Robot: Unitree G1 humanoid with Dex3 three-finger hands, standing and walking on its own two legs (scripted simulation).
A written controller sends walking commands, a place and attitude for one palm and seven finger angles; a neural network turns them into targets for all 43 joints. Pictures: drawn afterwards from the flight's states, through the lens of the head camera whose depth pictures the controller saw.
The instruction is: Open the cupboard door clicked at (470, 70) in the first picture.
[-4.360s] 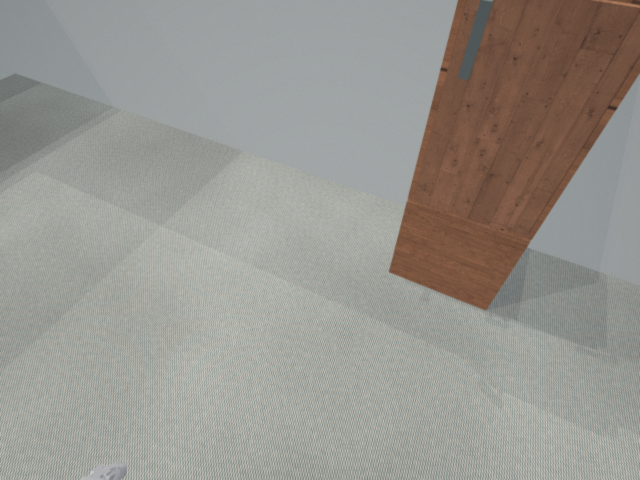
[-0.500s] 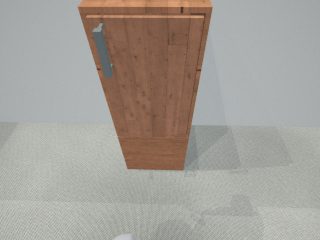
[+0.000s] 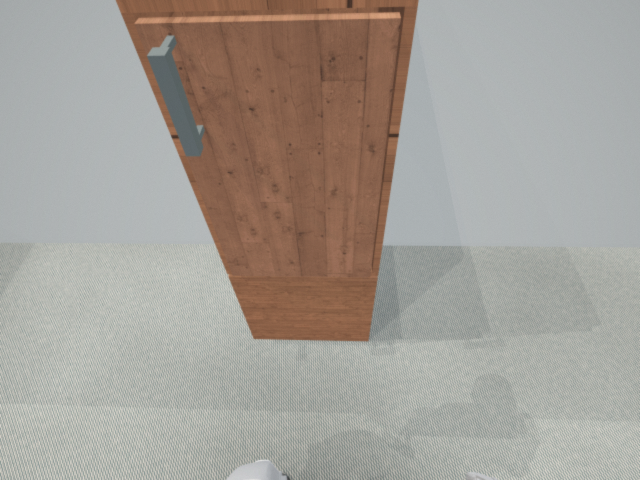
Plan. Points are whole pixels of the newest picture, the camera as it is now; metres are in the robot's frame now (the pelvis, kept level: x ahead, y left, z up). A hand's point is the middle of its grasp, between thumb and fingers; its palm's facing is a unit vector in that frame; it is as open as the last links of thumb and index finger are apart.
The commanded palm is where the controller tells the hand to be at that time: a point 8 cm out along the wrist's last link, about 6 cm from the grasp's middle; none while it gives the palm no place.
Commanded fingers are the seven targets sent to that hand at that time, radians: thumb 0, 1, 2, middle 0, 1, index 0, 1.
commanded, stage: come to a stop and stand still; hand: left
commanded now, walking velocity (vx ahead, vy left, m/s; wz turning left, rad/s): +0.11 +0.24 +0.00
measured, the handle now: (182, 99) +0.56 +0.24 +0.17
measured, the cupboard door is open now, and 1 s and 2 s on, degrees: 0 0 0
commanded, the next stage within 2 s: look again from close up in 0.82 s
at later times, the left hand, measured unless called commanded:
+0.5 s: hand out of the picture +0.00 +0.23 -0.17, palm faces +0.08 -0.97 -0.21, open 7.4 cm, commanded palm none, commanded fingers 0.00 0.90 0.90 -0.20 -0.30 -0.20 -0.30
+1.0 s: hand out of the picture -0.02 +0.22 -0.16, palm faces +0.00 -0.98 -0.19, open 7.4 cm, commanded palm none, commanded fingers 0.00 0.90 0.90 -0.20 -0.30 -0.20 -0.30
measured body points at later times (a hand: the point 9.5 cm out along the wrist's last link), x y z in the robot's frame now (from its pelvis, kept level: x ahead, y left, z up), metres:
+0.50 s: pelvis -0.01 +0.03 +0.02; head +0.01 +0.05 +0.47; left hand -0.01 +0.28 -0.15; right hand +0.04 -0.20 -0.13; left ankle -0.03 +0.15 -0.72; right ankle -0.02 -0.10 -0.71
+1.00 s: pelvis -0.02 +0.05 +0.02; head +0.00 +0.06 +0.47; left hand -0.02 +0.27 -0.14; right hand -0.02 -0.17 -0.14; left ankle -0.03 +0.15 -0.72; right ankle -0.02 -0.09 -0.72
